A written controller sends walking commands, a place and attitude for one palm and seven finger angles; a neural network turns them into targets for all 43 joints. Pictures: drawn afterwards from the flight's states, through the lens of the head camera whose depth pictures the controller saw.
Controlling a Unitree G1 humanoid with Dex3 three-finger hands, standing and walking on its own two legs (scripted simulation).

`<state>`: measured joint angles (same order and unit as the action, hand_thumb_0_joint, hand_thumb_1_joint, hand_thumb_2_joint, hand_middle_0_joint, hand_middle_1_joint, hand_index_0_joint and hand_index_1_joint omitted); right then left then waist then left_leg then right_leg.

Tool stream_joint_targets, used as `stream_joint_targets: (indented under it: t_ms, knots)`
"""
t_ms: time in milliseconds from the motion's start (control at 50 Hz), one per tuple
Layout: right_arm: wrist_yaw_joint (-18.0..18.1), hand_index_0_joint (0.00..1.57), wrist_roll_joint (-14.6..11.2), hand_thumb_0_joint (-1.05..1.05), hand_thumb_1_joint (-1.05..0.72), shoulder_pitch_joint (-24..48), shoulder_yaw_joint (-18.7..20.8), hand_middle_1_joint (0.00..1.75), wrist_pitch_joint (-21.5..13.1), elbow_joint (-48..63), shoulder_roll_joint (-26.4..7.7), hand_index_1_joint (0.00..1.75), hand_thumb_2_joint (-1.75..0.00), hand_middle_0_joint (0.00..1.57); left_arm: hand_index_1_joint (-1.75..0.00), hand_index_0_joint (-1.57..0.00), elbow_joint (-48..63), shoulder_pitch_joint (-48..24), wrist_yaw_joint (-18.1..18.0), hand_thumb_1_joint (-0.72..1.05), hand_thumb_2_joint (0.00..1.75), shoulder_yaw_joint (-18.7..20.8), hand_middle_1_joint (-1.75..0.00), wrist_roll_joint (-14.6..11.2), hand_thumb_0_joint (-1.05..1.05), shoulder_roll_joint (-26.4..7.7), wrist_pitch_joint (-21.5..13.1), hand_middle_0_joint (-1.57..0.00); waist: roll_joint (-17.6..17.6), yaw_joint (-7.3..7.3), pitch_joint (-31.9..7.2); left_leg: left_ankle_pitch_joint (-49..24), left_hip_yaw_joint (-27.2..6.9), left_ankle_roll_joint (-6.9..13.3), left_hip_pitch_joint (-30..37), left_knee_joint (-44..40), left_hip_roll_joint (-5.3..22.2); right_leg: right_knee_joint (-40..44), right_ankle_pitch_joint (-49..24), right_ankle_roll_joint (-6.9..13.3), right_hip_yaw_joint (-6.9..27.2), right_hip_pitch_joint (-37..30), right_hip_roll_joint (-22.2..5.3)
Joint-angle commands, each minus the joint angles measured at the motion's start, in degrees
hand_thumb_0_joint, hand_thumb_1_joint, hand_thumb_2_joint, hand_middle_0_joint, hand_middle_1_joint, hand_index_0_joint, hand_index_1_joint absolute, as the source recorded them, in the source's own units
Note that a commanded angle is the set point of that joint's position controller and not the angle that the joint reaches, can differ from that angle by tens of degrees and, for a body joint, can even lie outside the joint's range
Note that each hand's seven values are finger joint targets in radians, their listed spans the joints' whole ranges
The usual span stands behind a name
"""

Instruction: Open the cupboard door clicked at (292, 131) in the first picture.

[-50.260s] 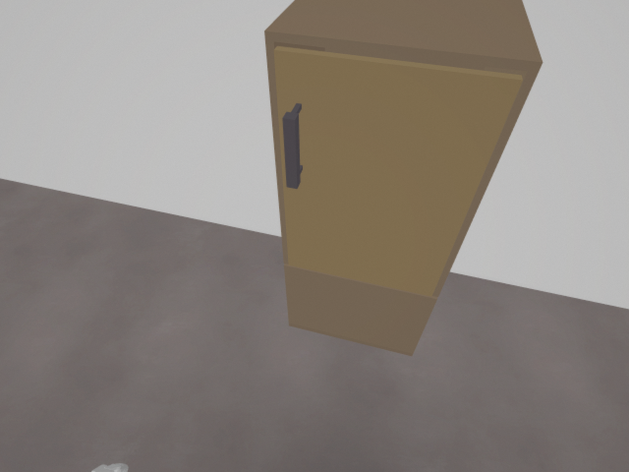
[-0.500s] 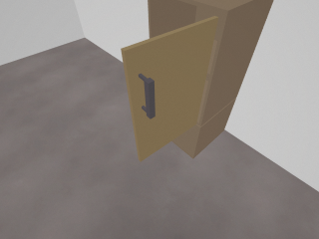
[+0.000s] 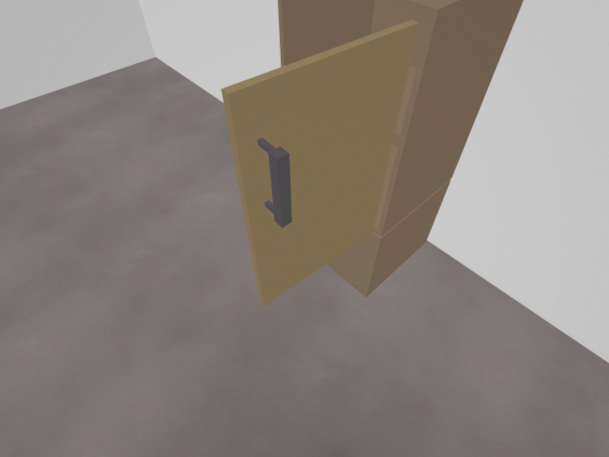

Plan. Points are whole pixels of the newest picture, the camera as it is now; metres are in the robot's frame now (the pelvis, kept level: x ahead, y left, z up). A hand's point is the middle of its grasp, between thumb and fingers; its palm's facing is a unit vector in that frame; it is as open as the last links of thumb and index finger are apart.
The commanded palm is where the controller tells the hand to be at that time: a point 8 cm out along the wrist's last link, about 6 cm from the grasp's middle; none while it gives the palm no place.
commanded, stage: look to check the result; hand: left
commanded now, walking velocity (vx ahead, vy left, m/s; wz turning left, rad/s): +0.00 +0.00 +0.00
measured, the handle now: (273, 183) +0.53 +0.08 +0.05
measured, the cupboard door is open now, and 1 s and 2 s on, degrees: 86 86 86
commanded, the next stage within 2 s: stand and wait in 0.36 s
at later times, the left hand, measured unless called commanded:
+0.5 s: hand out of the picture -0.02 +0.15 -0.18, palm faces +0.05 -0.98 -0.17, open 7.4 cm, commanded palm none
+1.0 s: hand out of the picture -0.02 +0.15 -0.18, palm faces +0.05 -0.98 -0.18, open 7.4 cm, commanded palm none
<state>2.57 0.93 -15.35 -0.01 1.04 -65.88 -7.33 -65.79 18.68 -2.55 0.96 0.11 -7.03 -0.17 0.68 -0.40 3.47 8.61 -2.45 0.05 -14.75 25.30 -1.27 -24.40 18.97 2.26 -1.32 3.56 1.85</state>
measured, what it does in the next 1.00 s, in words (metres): stands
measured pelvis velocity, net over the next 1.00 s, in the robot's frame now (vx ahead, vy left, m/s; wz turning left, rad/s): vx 0.01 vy -0.01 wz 0.00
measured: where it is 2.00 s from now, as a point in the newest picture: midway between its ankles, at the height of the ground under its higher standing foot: outside the picture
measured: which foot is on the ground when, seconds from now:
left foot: down 0.00-1.00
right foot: down 0.00-1.00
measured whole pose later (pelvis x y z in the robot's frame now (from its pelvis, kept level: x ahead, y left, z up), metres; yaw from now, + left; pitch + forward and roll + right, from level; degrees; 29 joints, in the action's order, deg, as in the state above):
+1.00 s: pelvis +0.01 -0.01 +0.00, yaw +0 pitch -2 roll +0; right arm 2.7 0.8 -15.1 -0.2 0.7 -66.2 -7.7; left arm -65.8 18.7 -2.5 0.5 0.1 -6.6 -0.5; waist 0.2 -0.2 3.1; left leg 9.0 -2.5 -0.7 -12.9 24.4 -0.5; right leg -22.4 18.7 3.0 -1.2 1.4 2.6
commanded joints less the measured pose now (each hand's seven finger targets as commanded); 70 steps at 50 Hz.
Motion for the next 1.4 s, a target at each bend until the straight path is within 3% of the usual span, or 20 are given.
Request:
stream_joint_targets:
  t_ms: [0,180,240,740,1220,1380]
  knots:
    - [0.3,0.2,0.2,0.0,-0.9,-3.2,0.6,0.3,-0.7,1.3,-5.3,0.3,-0.9,0.2,-0.3,-0.2,0.5,5.3,-0.1,0.9,0.9,0.4,-0.3,0.0,0.0,-5.0,-0.4,-0.2,-0.5,0.17,1.1,-7.7,-3.9,2.4,5.2,-2.3,5.3,6.5,-9.2,0.7,4.5,6.8,-6.8]
    - [0.4,0.2,0.2,0.0,-0.9,-2.5,0.5,0.3,-0.9,1.2,-5.6,0.3,-0.9,0.2,-0.3,-0.2,0.3,5.3,-0.1,0.9,0.9,0.3,-0.3,0.0,0.0,-5.1,-0.5,-0.2,-0.3,0.29,0.9,-8.7,-3.9,2.4,5.9,-2.6,5.4,6.8,-10.3,0.6,4.5,6.3,-6.8]
    - [0.3,0.2,0.1,0.0,-0.9,-2.3,0.4,0.3,-0.8,1.2,-5.6,0.3,-0.9,0.2,-0.3,-0.2,0.1,5.2,-0.1,0.9,0.9,0.3,-0.3,0.0,0.0,-5.1,-0.4,-0.2,-1.1,0.3,2.5,-7.3,-3.9,2.3,5.2,-2.9,5.4,7.3,-9.0,0.5,4.3,6.9,-6.8]
    - [0.5,0.2,0.0,0.0,-0.9,-3.1,0.5,0.3,-1.0,1.0,-5.6,0.3,-0.9,0.2,-0.3,-0.2,0.6,5.5,-0.3,0.9,0.9,0.4,-0.3,0.0,0.0,-5.6,-0.7,-0.2,-1.2,0.42,1.1,-10.0,-2.9,2.2,6.0,-2.0,5.4,7.2,-15.3,0.1,4.4,4.8,-7.1]
    - [0.4,0.2,0.0,0.0,-0.9,-3.3,0.5,0.3,-0.9,1.1,-6.1,0.3,-0.9,0.2,-0.3,-0.2,0.4,5.8,-0.1,0.9,0.9,0.2,-0.3,0.0,0.0,-5.5,-0.7,-0.2,-0.9,0.5,3.3,-5.9,-3.9,2.1,5.6,-3.3,5.4,8.5,-7.5,0.7,4.8,7.1,-6.4]
    - [0.5,0.2,0.0,0.0,-0.9,-3.3,0.5,0.3,-1.0,1.0,-5.8,0.3,-0.9,0.2,-0.3,-0.2,0.4,5.7,-0.1,0.9,0.9,0.3,-0.3,0.0,0.0,-5.8,-0.7,-0.2,-1.1,0.52,2.0,-8.2,-3.8,2.3,5.8,-2.9,5.5,7.8,-10.5,0.6,4.6,5.8,-6.6]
